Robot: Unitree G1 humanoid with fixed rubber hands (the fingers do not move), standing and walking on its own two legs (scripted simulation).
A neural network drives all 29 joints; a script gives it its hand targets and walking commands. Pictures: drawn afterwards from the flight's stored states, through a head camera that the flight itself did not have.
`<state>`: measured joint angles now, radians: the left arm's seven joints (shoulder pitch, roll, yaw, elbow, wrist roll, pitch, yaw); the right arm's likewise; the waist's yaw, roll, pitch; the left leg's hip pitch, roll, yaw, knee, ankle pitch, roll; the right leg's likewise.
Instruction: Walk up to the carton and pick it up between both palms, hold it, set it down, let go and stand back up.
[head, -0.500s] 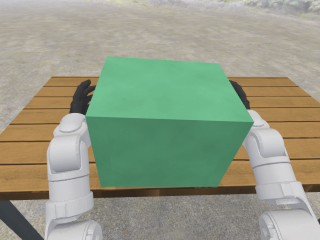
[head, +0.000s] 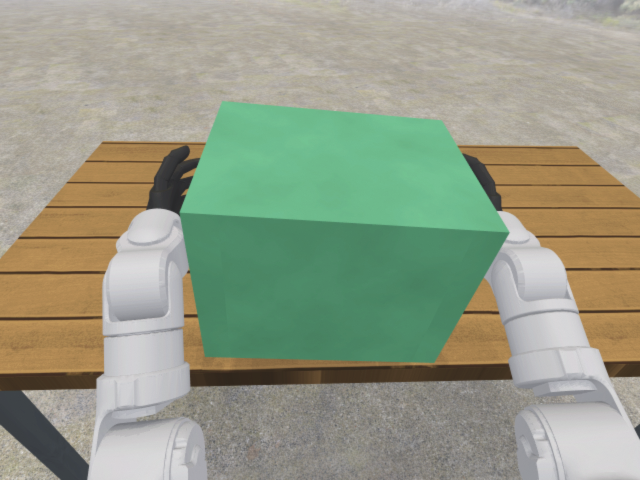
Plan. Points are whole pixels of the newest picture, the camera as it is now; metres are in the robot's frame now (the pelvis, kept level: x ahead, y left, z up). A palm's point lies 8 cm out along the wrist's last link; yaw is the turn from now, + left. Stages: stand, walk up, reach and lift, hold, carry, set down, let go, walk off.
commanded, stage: hold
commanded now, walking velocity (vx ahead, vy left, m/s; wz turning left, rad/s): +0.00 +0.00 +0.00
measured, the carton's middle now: (329, 232) +0.36 +0.00 +0.18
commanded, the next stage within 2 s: none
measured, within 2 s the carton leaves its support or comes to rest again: neither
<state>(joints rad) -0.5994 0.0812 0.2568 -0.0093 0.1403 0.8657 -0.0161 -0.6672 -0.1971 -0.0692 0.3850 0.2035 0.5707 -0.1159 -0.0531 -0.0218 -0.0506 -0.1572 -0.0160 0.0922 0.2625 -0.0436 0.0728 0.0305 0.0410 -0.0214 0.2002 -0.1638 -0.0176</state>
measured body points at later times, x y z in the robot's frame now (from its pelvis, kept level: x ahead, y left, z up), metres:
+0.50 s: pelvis +0.00 +0.00 +0.00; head -0.05 +0.01 +0.45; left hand +0.34 +0.19 +0.21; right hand +0.36 -0.18 +0.20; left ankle +0.07 +0.07 -0.75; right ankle -0.03 -0.11 -0.75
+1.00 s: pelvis +0.01 +0.00 +0.00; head -0.04 +0.03 +0.45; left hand +0.36 +0.19 +0.20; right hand +0.38 -0.18 +0.20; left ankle +0.07 +0.07 -0.75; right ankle -0.03 -0.11 -0.75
